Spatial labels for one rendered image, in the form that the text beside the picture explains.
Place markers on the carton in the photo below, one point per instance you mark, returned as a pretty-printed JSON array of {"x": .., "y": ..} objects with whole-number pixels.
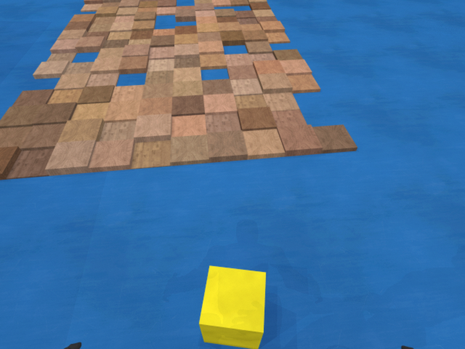
[{"x": 233, "y": 307}]

